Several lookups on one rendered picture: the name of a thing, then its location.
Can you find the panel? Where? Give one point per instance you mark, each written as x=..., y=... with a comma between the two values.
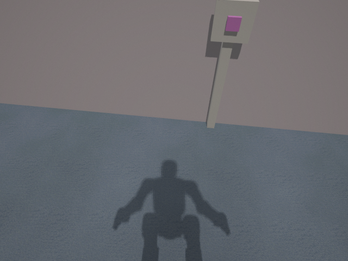
x=247, y=9

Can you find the button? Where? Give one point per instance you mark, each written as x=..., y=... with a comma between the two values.
x=233, y=23

